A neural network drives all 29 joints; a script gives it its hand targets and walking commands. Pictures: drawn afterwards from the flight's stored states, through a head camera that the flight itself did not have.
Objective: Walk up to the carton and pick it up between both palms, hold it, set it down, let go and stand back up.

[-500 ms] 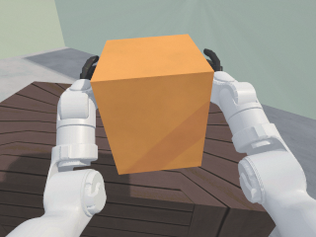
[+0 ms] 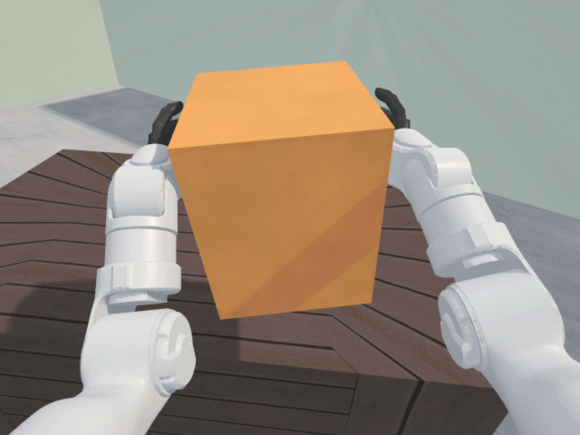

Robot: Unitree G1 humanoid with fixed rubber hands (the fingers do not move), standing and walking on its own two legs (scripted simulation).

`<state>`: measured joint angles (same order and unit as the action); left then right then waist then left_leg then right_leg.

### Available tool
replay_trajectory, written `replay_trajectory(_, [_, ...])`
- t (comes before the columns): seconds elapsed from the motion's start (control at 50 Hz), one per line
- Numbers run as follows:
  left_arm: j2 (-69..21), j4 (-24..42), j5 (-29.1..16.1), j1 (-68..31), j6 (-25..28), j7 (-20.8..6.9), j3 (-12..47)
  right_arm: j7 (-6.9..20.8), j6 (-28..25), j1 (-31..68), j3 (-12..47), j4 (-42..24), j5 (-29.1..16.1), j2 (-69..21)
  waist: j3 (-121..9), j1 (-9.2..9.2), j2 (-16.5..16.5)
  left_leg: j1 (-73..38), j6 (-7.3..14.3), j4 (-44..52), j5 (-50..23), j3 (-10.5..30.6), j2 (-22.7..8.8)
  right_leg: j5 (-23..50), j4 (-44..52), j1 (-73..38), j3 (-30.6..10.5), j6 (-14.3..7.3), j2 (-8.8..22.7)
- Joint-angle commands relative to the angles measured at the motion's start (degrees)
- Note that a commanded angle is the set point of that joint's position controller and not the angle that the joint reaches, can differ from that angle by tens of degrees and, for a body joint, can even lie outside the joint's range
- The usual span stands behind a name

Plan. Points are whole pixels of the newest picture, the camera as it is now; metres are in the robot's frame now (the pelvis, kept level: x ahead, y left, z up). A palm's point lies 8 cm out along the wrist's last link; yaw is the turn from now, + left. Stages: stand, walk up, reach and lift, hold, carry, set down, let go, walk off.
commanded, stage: hold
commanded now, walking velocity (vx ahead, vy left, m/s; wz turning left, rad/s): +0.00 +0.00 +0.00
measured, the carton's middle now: (283, 188) +0.36 +0.00 +0.24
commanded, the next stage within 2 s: none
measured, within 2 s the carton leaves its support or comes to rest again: neither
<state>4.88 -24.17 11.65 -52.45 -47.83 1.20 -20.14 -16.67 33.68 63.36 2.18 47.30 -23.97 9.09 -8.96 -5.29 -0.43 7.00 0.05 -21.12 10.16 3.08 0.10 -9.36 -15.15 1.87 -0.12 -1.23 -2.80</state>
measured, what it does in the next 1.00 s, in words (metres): stands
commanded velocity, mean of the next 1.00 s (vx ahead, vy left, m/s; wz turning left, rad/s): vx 0.00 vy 0.00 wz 0.00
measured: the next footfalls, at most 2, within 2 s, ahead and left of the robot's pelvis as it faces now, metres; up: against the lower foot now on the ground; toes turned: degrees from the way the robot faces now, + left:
none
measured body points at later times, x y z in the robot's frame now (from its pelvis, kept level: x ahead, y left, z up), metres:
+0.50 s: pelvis +0.00 +0.00 +0.00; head -0.10 +0.02 +0.44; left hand +0.39 +0.16 +0.29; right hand +0.38 -0.14 +0.30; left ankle +0.02 +0.11 -0.75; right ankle -0.01 -0.11 -0.75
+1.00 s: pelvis +0.00 +0.00 +0.00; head -0.09 +0.02 +0.44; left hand +0.39 +0.16 +0.28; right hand +0.38 -0.14 +0.30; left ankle +0.02 +0.11 -0.75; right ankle -0.01 -0.11 -0.75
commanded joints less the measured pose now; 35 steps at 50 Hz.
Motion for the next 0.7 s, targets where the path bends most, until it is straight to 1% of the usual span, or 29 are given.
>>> replay_trajectory(0.0, [-34.36,7.37,-8.41,-45.47,4.44,-7.51,21.17,6.43,0.26,38.85,11.03,-16.63,-8.19,-38.70,-16.45,-0.28,2.74,-6.61,-2.87,1.09,-12.25,-0.33,1.38,11.39,1.01,-2.14,-0.50,4.15,-0.85])
replay_trajectory(0.04, [-34.28,7.27,-8.33,-45.38,4.43,-7.57,21.11,6.32,0.28,38.91,11.10,-16.85,-8.21,-38.83,-16.40,-0.28,2.58,-6.62,-2.77,1.09,-12.12,-0.34,1.47,11.65,1.01,-2.20,-0.52,4.28,-0.77])
replay_trajectory(0.06, [-34.41,9.73,-8.88,-43.97,4.46,-7.57,22.76,5.87,0.70,35.79,12.93,-18.88,-8.95,-40.37,-18.65,-0.89,1.62,-6.55,-2.56,0.45,-13.90,-0.50,1.94,15.98,0.72,-4.88,-1.31,4.60,-1.04])
replay_trajectory(0.08, [-33.68,10.14,-8.75,-43.58,4.12,-7.68,22.54,5.38,1.27,35.34,13.21,-19.07,-9.46,-40.21,-18.13,-1.06,1.16,-6.45,-2.51,0.33,-14.25,-0.28,2.24,18.28,0.25,-5.82,-1.38,4.99,-0.88])
replay_trajectory(0.1, [-33.62,9.70,-8.46,-43.17,3.82,-7.90,22.04,5.04,1.64,35.80,13.52,-20.01,-9.61,-39.94,-17.94,-1.09,1.12,-6.29,-2.52,0.50,-13.46,-0.53,2.43,18.58,0.02,-5.92,-1.34,5.29,-0.80])
replay_trajectory(0.12, [-33.52,9.61,-8.43,-43.34,3.69,-8.08,22.33,4.84,1.80,36.20,13.46,-20.27,-9.66,-39.63,-16.78,-1.32,1.34,-5.65,-2.31,0.91,-12.37,-0.46,2.40,17.76,0.28,-5.67,-1.59,5.35,-0.58])
replay_trajectory(0.14, [-33.44,9.42,-8.01,-43.41,3.59,-8.18,21.80,4.80,1.91,35.81,13.33,-20.23,-9.58,-39.72,-16.03,-0.85,1.69,-4.90,-2.15,1.44,-11.16,-0.54,2.47,16.63,0.51,-5.49,-1.53,5.32,-0.51])
replay_trajectory(0.16, [-33.49,8.71,-8.01,-44.32,3.65,-8.22,21.67,4.86,1.92,36.73,12.77,-20.11,-9.23,-39.77,-15.02,-0.93,1.85,-4.06,-2.08,1.84,-9.75,-0.55,2.45,14.60,0.79,-4.58,-1.47,5.10,-0.44])
replay_trajectory(0.2, [-34.94,9.41,-8.42,-44.77,3.63,-8.18,22.87,5.18,1.72,37.19,12.80,-20.63,-9.16,-40.14,-15.62,-0.98,3.26,-4.29,-2.41,1.66,-10.18,-0.32,2.23,13.08,0.71,-3.28,-1.24,4.71,-0.48])
replay_trajectory(0.22, [-35.09,8.84,-8.28,-44.74,3.49,-8.04,22.46,5.35,1.80,37.92,12.74,-20.72,-9.14,-40.02,-15.03,-0.65,3.16,-4.83,-2.54,1.67,-10.47,-0.26,2.02,12.68,0.78,-2.71,-1.13,4.46,-0.69])
replay_trajectory(0.24, [-35.28,9.10,-8.13,-44.92,3.53,-7.89,22.57,5.45,1.84,37.72,12.86,-20.60,-9.07,-40.23,-15.29,-0.87,2.96,-5.30,-2.68,1.52,-10.75,-0.43,2.09,12.68,0.76,-2.49,-1.05,4.47,-0.80])
replay_trajectory(0.28, [-35.28,9.31,-8.77,-45.82,3.71,-7.55,22.75,5.54,1.80,38.51,13.05,-20.54,-9.40,-40.44,-16.34,-0.71,2.71,-5.50,-2.65,1.35,-10.57,-0.29,1.91,12.01,0.61,-2.50,-0.86,4.44,-1.07])
replay_trajectory(0.3, [-35.68,9.24,-8.65,-45.44,3.56,-7.43,22.99,5.64,1.86,37.93,12.68,-20.03,-9.24,-40.04,-15.83,-0.76,3.06,-5.64,-2.68,1.73,-10.19,-0.34,1.78,11.39,0.76,-2.08,-0.86,4.32,-1.09])
replay_trajectory(0.34, [-35.02,7.39,-8.51,-45.51,3.53,-7.36,21.91,5.89,2.04,38.29,12.02,-18.47,-8.67,-39.71,-14.61,-0.56,2.33,-5.14,-2.52,2.32,-8.25,-0.30,1.62,9.05,1.24,-1.16,-0.67,4.23,-1.12])
replay_trajectory(0.38, [-35.20,6.70,-8.25,-46.20,3.66,-7.40,21.69,6.14,2.02,38.16,11.19,-17.29,-8.08,-39.85,-14.46,-0.45,2.67,-3.96,-2.37,2.77,-7.04,-0.38,1.68,7.79,1.22,-0.93,-0.87,4.07,-0.94])
replay_trajectory(0.44, [-35.50,5.42,-8.35,-45.71,3.71,-7.36,21.13,6.39,1.81,39.62,11.17,-17.64,-8.45,-39.52,-14.88,-0.26,2.29,-3.80,-2.31,2.54,-6.93,-0.31,1.33,7.49,1.02,-1.38,-0.94,3.87,-1.13])
replay_trajectory(0.46, [-35.06,5.07,-8.25,-45.44,3.74,-7.32,20.39,6.42,1.81,39.80,11.30,-17.19,-8.48,-39.28,-14.84,0.36,1.90,-3.37,-2.17,2.66,-6.79,-0.28,1.27,7.40,1.01,-2.01,-1.03,3.78,-1.12])
replay_trajectory(0.48, [-35.35,5.02,-8.03,-45.34,3.72,-7.36,20.45,6.48,1.95,38.78,10.70,-16.05,-8.32,-39.03,-14.41,0.10,2.40,-3.80,-2.31,2.71,-6.90,-0.34,1.27,7.23,1.04,-1.80,-0.87,3.83,-1.18])
replay_trajectory(0.5, [-34.82,5.78,-8.04,-46.37,3.85,-7.32,20.85,6.50,1.83,39.35,10.78,-16.06,-8.19,-39.39,-15.72,-0.01,2.30,-3.74,-2.27,2.46,-7.04,-0.37,1.25,7.35,1.06,-1.88,-1.08,3.85,-1.11])
replay_trajectory(0.54, [-35.36,5.07,-7.92,-45.89,3.68,-7.36,20.33,6.48,1.80,39.43,10.52,-16.15,-8.18,-39.10,-15.03,0.01,2.42,-3.76,-2.46,2.33,-7.33,-0.41,1.29,7.68,0.92,-1.87,-1.03,3.80,-1.15])
replay_trajectory(0.56, [-35.22,4.94,-7.87,-45.97,3.68,-7.38,20.58,6.53,1.92,39.11,10.29,-15.39,-8.28,-38.69,-14.41,-0.31,3.06,-3.78,-2.62,2.42,-7.28,-0.43,1.21,7.42,1.08,-1.46,-1.04,3.67,-1.23])
replay_trajectory(0.58, [-34.96,4.39,-7.69,-45.67,3.71,-7.46,19.97,6.54,1.89,38.90,10.21,-15.33,-8.14,-38.91,-14.05,-0.45,2.48,-3.58,-2.48,2.40,-7.53,-0.44,1.14,7.89,1.08,-1.43,-1.09,3.63,-1.14])
replay_trajectory(0.6, [-35.17,5.46,-8.02,-46.07,3.87,-7.50,20.30,6.60,1.80,38.61,10.04,-15.11,-8.29,-38.81,-15.14,-0.52,3.12,-3.92,-2.80,2.12,-8.07,-0.30,1.08,8.24,0.83,-1.86,-1.07,3.52,-1.25])
replay_trajectory(0.62, [-35.37,5.80,-8.43,-46.76,3.97,-7.48,20.88,6.61,1.73,38.99,9.97,-15.64,-8.38,-38.82,-15.80,-0.88,3.47,-3.69,-2.96,1.85,-8.01,-0.28,1.27,8.40,0.81,-2.04,-1.13,3.49,-1.28])
replay_trajectory(0.64, [-35.26,5.35,-8.54,-46.68,3.93,-7.48,20.69,6.56,1.71,39.56,9.95,-16.05,-8.50,-38.80,-16.09,-0.91,3.01,-3.57,-2.69,1.79,-8.24,-0.10,1.28,8.79,0.73,-2.24,-1.23,3.54,-1.06])
replay_trajectory(0.68, [-35.73,6.98,-9.06,-46.13,4.03,-7.24,21.87,6.46,1.59,39.28,11.18,-18.28,-9.54,-39.23,-17.76,-0.79,3.70,-4.87,-3.12,0.87,-11.23,-0.11,1.51,11.96,0.19,-2.59,-1.22,3.77,-1.27])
